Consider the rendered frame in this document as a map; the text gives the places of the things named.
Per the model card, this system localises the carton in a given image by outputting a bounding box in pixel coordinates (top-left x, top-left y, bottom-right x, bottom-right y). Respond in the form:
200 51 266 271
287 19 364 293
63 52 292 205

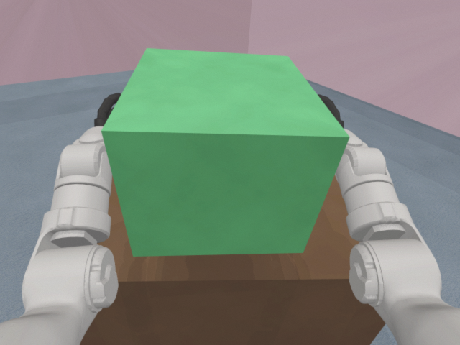
101 48 350 257

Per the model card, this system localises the robot right hand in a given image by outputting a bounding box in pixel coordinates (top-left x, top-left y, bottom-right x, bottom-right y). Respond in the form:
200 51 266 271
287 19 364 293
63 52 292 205
318 94 344 128

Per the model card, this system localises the right robot upper arm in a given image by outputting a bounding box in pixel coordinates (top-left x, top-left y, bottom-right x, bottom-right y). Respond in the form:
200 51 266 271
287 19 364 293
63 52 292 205
349 239 460 345

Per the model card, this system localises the left robot upper arm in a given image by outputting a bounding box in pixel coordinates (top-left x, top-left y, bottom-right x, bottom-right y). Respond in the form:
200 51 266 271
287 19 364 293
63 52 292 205
0 244 119 345

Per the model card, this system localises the robot left hand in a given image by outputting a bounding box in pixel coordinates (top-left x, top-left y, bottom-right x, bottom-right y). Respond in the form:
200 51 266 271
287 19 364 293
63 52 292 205
94 93 121 127

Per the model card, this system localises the right robot forearm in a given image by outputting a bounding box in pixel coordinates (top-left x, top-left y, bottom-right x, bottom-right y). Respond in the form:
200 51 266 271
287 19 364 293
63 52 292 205
335 129 442 295

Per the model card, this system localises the pedestal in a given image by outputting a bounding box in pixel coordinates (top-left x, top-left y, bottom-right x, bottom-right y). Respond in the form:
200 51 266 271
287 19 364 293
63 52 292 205
80 175 385 345

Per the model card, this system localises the left robot forearm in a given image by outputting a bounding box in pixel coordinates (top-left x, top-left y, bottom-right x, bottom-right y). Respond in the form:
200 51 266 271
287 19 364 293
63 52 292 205
22 126 112 309

